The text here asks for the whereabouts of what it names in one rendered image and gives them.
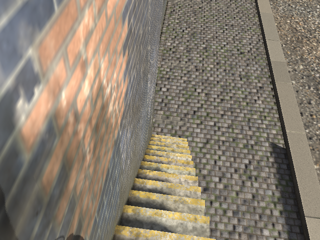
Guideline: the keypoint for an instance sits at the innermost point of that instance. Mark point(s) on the stairs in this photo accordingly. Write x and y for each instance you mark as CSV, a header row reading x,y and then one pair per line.
x,y
165,201

